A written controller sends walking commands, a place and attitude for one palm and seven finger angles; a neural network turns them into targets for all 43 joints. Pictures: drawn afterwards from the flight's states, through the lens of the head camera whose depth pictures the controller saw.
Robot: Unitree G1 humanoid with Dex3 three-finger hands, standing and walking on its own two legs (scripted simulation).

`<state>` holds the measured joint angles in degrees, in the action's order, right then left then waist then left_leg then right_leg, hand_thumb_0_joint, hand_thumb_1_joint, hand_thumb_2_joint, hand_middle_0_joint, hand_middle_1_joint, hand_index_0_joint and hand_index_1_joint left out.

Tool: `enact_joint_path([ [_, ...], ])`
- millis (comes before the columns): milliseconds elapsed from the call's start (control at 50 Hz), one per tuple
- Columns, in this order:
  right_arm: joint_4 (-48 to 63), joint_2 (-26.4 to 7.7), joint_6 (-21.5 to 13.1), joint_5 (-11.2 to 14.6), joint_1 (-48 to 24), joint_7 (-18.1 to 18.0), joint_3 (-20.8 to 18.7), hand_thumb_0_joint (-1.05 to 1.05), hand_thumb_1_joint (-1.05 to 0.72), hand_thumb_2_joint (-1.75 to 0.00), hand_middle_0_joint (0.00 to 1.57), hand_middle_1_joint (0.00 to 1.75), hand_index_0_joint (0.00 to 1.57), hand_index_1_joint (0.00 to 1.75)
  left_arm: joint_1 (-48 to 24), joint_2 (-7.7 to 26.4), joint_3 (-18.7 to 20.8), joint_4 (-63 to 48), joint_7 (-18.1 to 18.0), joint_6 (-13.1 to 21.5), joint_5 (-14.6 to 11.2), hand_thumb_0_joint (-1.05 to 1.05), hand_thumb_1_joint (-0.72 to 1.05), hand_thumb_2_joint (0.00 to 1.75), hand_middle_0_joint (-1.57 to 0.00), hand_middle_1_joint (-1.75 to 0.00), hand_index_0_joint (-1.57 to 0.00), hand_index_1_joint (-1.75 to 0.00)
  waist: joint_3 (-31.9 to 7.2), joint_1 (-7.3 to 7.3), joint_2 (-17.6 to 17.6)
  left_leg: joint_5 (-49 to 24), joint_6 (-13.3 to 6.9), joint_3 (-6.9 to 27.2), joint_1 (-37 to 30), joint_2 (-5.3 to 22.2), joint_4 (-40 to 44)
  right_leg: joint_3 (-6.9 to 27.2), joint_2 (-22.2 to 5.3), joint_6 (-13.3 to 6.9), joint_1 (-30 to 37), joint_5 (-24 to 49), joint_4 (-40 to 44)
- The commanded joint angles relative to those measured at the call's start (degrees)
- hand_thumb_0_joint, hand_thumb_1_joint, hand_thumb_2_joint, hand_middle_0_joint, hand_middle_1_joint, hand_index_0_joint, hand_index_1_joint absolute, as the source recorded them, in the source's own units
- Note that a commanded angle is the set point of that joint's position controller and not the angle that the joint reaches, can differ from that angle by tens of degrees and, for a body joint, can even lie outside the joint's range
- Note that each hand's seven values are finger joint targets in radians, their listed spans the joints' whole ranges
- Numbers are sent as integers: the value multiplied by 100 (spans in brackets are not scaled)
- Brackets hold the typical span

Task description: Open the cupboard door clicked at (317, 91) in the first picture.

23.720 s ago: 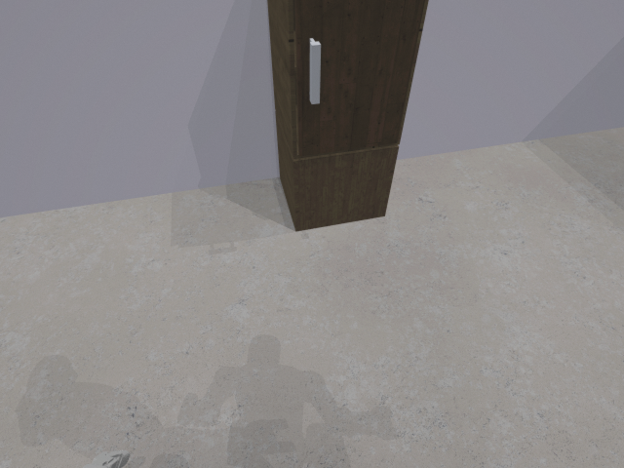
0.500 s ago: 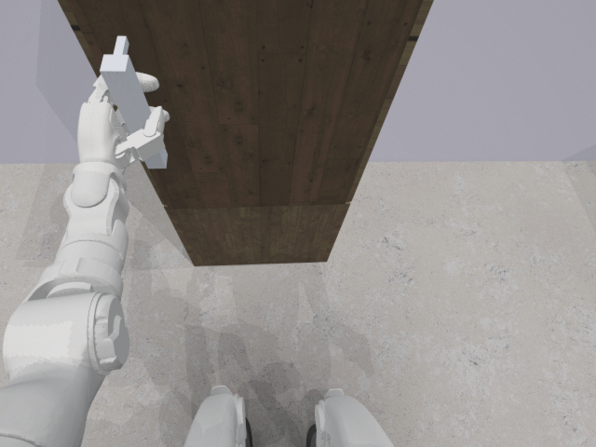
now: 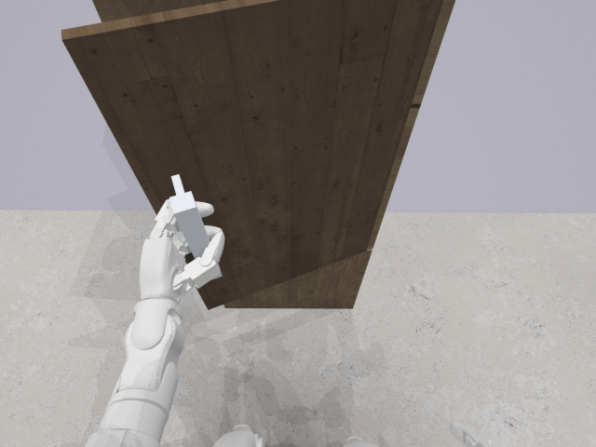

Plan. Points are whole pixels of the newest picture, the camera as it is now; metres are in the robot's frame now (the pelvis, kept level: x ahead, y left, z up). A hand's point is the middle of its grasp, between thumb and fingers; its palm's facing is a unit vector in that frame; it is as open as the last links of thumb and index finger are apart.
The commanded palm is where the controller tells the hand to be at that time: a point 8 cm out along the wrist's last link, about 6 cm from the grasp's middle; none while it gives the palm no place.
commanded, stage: pull the door open along its arc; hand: left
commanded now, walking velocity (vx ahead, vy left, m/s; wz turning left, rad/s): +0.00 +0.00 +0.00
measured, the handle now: (195, 230) +0.40 +0.15 +0.04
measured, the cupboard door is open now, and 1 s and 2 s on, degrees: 23 44 45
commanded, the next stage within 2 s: open thumb and fingers to let go in 0.38 s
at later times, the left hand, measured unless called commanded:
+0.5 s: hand (278, 329) +0.26 +0.03 +0.05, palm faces +0.34 -0.94 -0.02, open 6.9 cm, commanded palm +0.21 +0.08 +0.04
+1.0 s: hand (276, 328) +0.26 +0.03 +0.04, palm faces +0.38 -0.93 -0.01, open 12.6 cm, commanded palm +0.22 +0.08 +0.04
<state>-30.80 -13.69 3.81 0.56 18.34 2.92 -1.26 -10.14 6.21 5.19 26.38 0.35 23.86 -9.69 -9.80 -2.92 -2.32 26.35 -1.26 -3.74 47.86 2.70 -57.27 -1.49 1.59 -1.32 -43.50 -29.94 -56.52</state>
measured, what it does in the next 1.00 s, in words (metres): shifts its weight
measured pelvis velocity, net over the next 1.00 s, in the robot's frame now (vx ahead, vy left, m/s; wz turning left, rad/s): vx -0.01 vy -0.06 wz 0.06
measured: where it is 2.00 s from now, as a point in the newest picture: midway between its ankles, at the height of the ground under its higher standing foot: outside the picture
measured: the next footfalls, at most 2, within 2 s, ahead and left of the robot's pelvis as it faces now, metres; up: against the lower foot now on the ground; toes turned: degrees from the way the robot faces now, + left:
none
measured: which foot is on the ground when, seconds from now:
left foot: down 0.00-1.00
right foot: down 0.00-1.00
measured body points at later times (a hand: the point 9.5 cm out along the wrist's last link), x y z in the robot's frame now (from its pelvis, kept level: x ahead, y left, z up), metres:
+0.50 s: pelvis +0.00 -0.05 +0.00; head +0.02 -0.07 +0.45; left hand +0.23 +0.08 +0.06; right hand +0.19 -0.24 -0.10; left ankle +0.01 +0.10 -0.67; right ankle -0.03 -0.11 -0.68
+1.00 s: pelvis -0.01 -0.06 -0.01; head +0.03 -0.09 +0.44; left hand +0.24 +0.08 +0.04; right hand +0.16 -0.27 -0.12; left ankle +0.01 +0.11 -0.67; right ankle -0.03 -0.11 -0.68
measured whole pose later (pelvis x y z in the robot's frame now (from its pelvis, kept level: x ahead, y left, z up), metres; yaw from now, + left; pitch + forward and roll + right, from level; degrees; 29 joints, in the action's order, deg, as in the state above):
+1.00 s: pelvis -0.01 -0.06 -0.01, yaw +4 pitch +14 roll +2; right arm -32.4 -11.9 -0.6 -3.5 12.2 0.2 -1.1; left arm 10.0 -5.7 -11.3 9.0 -28.0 20.6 3.1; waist -9.8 -0.3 -2.4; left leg 25.2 2.0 2.9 46.8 -0.1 -58.3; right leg -5.0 1.2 -5.7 -43.1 -32.7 -61.9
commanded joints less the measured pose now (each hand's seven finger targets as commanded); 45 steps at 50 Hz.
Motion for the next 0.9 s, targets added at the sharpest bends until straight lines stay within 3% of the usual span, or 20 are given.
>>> enact_joint_path([
  [0,700,-558,-320,-135,-172,90,-200,0,-90,-90,20,30,20,30,19,-10,100,-1791,-1294,360,137,0,90,90,-40,-135,-40,-135,-1504,327,483,-2476,62,315,-1474,-201,449,-207,89,58,783,2980,468],
  [80,854,-403,-346,-262,-488,124,-183,0,-90,-90,20,30,20,30,813,-460,-400,-2397,-2199,330,773,0,90,90,-40,-135,-40,-135,-1568,476,462,-2268,60,302,-1399,-246,426,-130,12,18,933,2878,391],
  [140,931,-311,-328,-312,-708,119,-123,0,-90,-90,20,30,20,30,1236,-763,-726,-2668,-2778,128,1125,0,90,90,-40,-135,-40,-135,-1431,493,470,-1945,60,297,-1314,-286,439,-104,-24,1,953,2605,494],
  [180,975,-233,-319,-360,-835,62,-68,0,-90,-90,20,30,20,30,1608,-884,-916,-2794,-3026,-66,1428,0,90,90,-40,-135,-40,-135,-1374,508,545,-1848,54,297,-1271,-307,447,-47,-34,-7,1032,2574,564],
  [240,1075,-133,-325,-381,-905,-25,-3,0,-90,-90,20,30,20,30,2261,-1049,-1221,-3209,-3080,-302,1636,0,90,90,-40,-135,-40,-135,-1229,501,601,-1733,68,273,-1328,-337,520,20,-83,-9,1238,2640,761],
  [260,1114,-117,-335,-388,-923,-64,10,0,-90,-90,20,30,20,30,2671,-1101,-1287,-3198,-3032,-392,1625,0,90,90,-40,-135,-40,-135,-1148,489,772,-1699,63,290,-1303,-330,532,50,-89,7,1323,2724,853],
  [280,1132,-89,-338,-348,-1038,-76,46,0,-90,-90,20,30,20,30,2822,-1278,-1451,-3344,-2971,-448,1499,0,90,90,-40,-135,-40,-135,-1034,479,702,-1585,72,270,-1312,-351,569,90,-128,36,1354,2740,953],
  [340,1074,-67,-413,-354,-1158,-160,88,0,-90,-90,20,30,20,30,2425,-1453,-1607,-3426,-2968,-507,1272,0,90,90,-40,-135,-40,-135,-733,303,912,-1293,100,354,-1208,-375,493,298,-266,181,1336,2869,1178],
  [400,933,-61,-536,-401,-1212,-176,124,0,-90,-90,20,30,20,30,1949,-1601,-1779,-3148,-3051,-484,1402,0,90,90,-40,-135,-40,-135,-469,181,789,-1080,108,445,-1038,-375,342,407,-349,212,972,2582,1199],
  [440,880,-55,-648,-432,-1212,-161,122,0,-90,-90,20,30,20,30,1609,-1829,-2042,-3100,-3084,-402,1522,0,90,90,-40,-135,-40,-135,-531,86,724,-995,107,503,-963,-387,217,543,-426,242,826,2447,1203],
  [460,787,-77,-683,-435,-1162,-172,111,0,-90,-90,20,30,20,30,975,-1709,-2009,-3083,-3136,-339,1574,0,90,90,-40,-135,-40,-135,-455,-48,787,-959,94,544,-892,-369,156,561,-439,239,685,2362,1185],
  [520,768,-94,-734,-461,-1119,-193,53,0,-90,-90,20,30,20,30,1359,-1510,-1805,-2895,-3085,-229,1575,0,69,81,-38,-133,-38,-133,-961,140,823,-991,117,552,-703,-407,86,757,-548,284,1007,2702,1103],
  [580,770,-125,-723,-432,-1017,-215,-8,0,-90,-90,20,30,20,30,1358,-1367,-1713,-3015,-2962,-191,1439,0,48,72,-37,-130,-37,-130,-1342,176,1059,-1114,126,528,-566,-433,69,945,-664,376,1517,3444,1069],
  [680,739,-168,-701,-393,-931,-239,-56,0,-90,-90,20,30,20,30,1307,-1430,-1871,-3133,-2799,-131,1412,0,13,57,-35,-127,-35,-127,-1312,127,1076,-1180,92,539,-604,-424,83,942,-703,397,1580,3751,1044],
  [760,717,-191,-705,-383,-945,-256,-70,0,-90,-90,20,30,20,30,1414,-1250,-1653,-3083,-2724,-45,1302,0,-15,45,-32,-124,-32,-124,-1184,180,1262,-1068,106,594,-394,-436,66,1051,-737,429,1671,3723,1076],
  [860,700,-182,-728,-395,-1059,-267,-88,0,-90,-90,20,30,20,30,1215,-1185,-1596,-3076,-2798,92,1380,0,-50,30,-30,-120,-30,-120,-1049,185,1014,-862,89,619,-388,-421,14,1057,-687,345,1267,2734,1120],
  [880,718,-172,-728,-410,-1068,-268,-75,0,-90,-90,20,30,20,30,1309,-1263,-1640,-2987,-2820,83,1392,0,-50,30,-30,-120,-30,-120,-1052,193,988,-852,86,613,-399,-427,6,1032,-676,338,1213,2667,1106],
])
